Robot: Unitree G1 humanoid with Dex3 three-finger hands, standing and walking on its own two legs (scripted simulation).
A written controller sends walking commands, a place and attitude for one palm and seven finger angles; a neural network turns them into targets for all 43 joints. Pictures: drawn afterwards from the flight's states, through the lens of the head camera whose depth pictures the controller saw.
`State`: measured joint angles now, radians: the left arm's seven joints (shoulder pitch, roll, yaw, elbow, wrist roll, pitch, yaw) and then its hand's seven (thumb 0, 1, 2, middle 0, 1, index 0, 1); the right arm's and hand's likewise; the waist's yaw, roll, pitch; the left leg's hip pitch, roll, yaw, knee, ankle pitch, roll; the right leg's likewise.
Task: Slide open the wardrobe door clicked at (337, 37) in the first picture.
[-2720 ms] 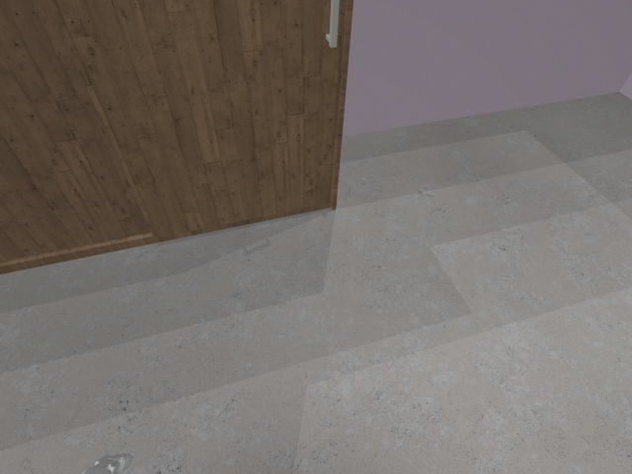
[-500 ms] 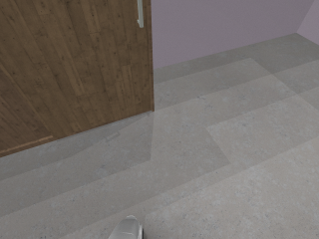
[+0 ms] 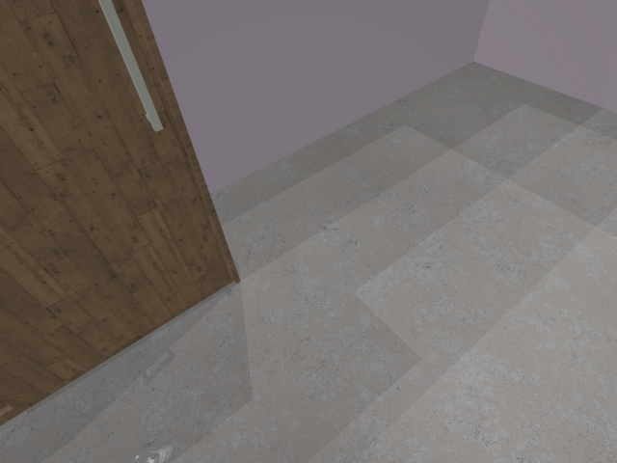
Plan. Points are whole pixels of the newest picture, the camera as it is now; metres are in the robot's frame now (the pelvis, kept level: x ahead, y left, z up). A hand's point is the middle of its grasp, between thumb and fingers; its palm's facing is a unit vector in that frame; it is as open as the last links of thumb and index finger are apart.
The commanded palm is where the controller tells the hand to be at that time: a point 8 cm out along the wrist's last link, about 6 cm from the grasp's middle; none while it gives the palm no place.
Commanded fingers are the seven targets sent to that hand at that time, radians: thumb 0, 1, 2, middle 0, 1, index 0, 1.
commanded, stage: walk to a spot facing it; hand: right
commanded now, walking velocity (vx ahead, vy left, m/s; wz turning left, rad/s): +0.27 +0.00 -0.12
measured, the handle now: (127, 59) +0.82 +0.40 +0.17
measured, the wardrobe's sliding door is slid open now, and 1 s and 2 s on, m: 0.00 0.00 0.00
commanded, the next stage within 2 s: turn to face it in 0.02 s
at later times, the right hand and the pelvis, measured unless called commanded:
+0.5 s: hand (420, 408) +0.24 -0.15 -0.17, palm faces -0.08 +0.97 -0.24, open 7.3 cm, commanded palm none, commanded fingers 0.00 -0.90 -0.90 0.20 0.30 0.20 0.30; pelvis +0.16 +0.03 -0.01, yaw +7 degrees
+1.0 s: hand (425, 339) +0.35 -0.18 -0.15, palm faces -0.32 +0.92 -0.22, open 7.4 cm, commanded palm none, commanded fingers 0.00 -0.90 -0.90 0.20 0.30 0.20 0.30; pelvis +0.20 -0.01 +0.02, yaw +24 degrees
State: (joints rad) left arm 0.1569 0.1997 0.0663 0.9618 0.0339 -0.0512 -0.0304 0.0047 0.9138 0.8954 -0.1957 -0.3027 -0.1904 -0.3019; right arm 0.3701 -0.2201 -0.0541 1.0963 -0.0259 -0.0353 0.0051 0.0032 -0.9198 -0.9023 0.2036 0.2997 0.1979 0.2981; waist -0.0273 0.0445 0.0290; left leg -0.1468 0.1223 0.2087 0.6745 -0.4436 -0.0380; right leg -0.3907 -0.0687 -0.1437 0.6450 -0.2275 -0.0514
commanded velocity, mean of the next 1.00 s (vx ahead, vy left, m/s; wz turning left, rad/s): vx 0.02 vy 0.00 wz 0.51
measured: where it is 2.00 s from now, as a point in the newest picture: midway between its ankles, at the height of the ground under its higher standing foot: (300, 460)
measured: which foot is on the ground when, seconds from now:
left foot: up 0.00-0.44, down 0.46-0.90, up 0.92-1.00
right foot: down 0.00-0.44, up 0.46-0.88, down 0.90-1.00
